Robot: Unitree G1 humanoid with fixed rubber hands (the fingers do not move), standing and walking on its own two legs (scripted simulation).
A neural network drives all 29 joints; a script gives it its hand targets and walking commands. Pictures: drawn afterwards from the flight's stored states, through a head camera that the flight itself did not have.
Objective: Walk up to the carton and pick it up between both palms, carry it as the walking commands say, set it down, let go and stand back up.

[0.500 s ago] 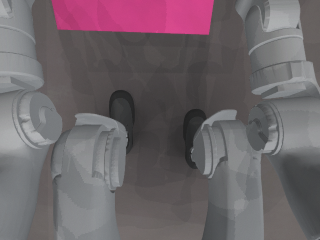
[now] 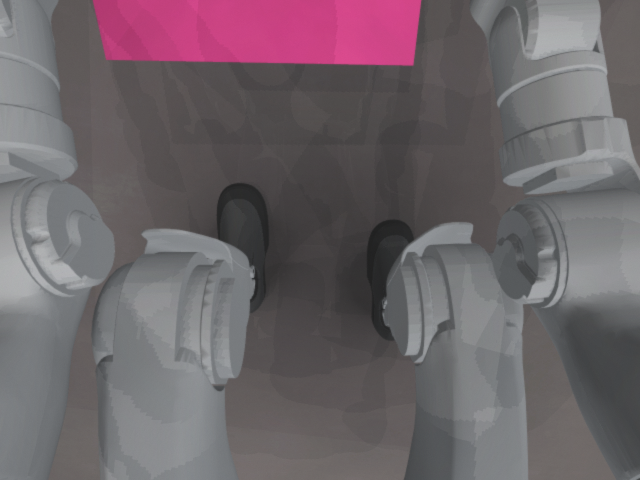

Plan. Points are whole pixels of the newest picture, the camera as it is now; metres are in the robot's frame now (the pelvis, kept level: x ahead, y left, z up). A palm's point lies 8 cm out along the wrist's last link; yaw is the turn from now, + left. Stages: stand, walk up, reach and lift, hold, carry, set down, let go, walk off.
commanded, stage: set down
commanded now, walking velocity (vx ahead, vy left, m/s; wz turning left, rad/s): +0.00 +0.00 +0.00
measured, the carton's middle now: out of the picture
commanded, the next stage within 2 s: none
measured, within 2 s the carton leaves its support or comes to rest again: neither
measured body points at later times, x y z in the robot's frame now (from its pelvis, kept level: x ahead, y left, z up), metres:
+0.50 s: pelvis +0.01 +0.00 +0.00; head +0.41 +0.02 +0.17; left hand +0.56 +0.26 -0.23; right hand +0.57 -0.10 -0.23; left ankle +0.14 +0.12 -0.36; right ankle +0.09 -0.11 -0.36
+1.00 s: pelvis +0.01 +0.00 -0.01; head +0.41 +0.02 +0.18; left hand +0.54 +0.26 -0.24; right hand +0.57 -0.10 -0.24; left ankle +0.14 +0.12 -0.36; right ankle +0.09 -0.11 -0.36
